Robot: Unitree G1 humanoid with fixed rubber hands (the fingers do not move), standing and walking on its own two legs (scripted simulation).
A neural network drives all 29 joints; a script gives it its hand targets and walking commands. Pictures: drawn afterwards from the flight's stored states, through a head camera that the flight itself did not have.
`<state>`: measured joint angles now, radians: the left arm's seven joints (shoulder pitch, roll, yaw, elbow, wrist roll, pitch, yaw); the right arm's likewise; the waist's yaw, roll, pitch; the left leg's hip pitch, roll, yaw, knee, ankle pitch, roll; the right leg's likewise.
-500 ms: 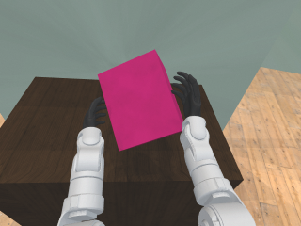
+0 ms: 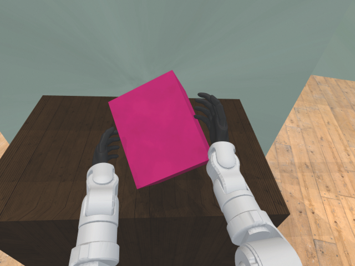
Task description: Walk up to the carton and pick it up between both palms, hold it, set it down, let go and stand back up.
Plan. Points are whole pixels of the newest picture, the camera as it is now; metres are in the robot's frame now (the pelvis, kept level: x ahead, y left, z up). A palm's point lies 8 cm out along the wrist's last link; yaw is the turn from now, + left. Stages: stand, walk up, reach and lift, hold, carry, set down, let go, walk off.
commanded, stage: set down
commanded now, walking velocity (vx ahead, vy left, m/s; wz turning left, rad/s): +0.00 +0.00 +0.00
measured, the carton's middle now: (164, 132) +0.45 +0.01 +0.06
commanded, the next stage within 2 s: none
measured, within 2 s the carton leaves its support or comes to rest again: neither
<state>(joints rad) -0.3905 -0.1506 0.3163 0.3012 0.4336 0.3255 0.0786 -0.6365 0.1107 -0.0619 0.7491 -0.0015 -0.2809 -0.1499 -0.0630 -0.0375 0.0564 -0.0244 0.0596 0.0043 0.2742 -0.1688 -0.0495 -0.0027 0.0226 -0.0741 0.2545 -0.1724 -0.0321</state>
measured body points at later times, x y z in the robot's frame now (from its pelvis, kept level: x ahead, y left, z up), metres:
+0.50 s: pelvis -0.01 -0.01 +0.00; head +0.02 +0.00 +0.45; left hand +0.37 +0.14 +0.04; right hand +0.40 -0.12 +0.10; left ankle -0.01 +0.15 -0.75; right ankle -0.01 -0.09 -0.75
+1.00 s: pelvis +0.01 -0.01 +0.00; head +0.06 +0.00 +0.44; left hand +0.39 +0.13 +0.03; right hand +0.43 -0.12 +0.09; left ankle -0.01 +0.15 -0.75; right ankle -0.01 -0.09 -0.75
